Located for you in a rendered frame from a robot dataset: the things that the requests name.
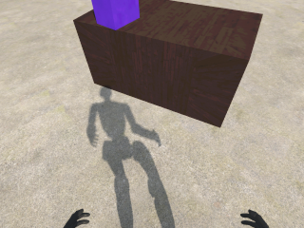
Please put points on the robot left hand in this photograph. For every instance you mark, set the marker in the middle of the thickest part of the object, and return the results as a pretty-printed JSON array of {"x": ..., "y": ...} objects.
[{"x": 73, "y": 221}]

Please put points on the robot right hand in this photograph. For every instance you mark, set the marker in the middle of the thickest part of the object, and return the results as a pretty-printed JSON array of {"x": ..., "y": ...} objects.
[{"x": 258, "y": 221}]

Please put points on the pedestal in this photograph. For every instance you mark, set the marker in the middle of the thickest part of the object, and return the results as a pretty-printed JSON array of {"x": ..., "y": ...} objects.
[{"x": 184, "y": 57}]

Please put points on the carton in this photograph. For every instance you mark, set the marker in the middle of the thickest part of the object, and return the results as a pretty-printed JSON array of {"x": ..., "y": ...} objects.
[{"x": 115, "y": 14}]

